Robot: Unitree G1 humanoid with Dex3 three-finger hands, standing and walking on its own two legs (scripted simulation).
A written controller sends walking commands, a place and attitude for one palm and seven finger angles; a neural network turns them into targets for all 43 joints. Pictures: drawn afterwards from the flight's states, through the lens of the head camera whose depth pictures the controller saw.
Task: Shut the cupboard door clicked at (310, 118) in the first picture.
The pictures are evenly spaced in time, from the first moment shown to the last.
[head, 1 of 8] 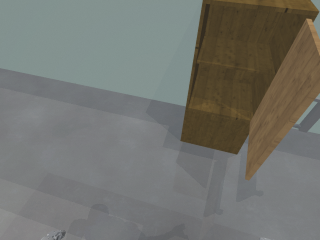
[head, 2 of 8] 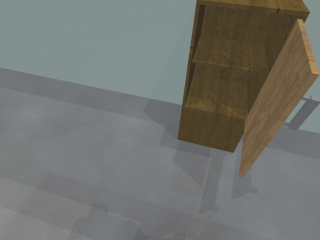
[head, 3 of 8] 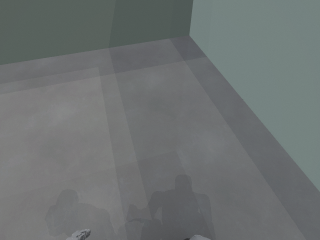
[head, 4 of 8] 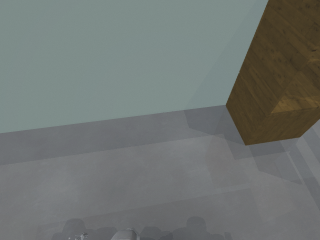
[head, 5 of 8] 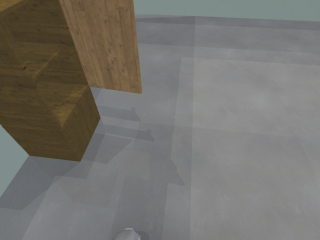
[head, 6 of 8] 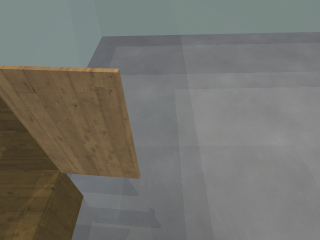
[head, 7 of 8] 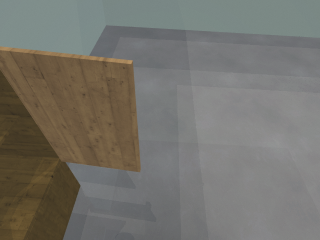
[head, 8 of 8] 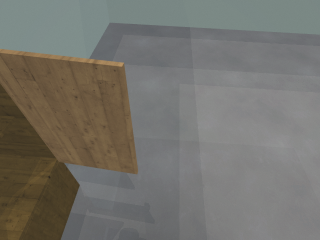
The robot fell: no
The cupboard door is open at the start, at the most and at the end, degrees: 85 85 85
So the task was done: no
